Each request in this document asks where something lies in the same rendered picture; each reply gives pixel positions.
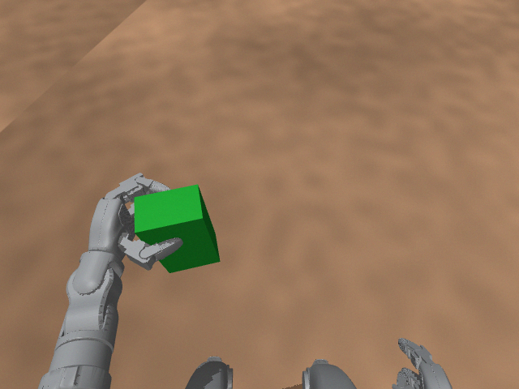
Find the right robot hand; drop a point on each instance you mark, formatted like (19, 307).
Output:
(431, 375)

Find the left robot arm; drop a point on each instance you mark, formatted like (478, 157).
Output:
(86, 341)

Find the left robot hand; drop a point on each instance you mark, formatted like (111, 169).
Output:
(113, 226)

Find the carton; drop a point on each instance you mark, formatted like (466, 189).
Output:
(178, 213)

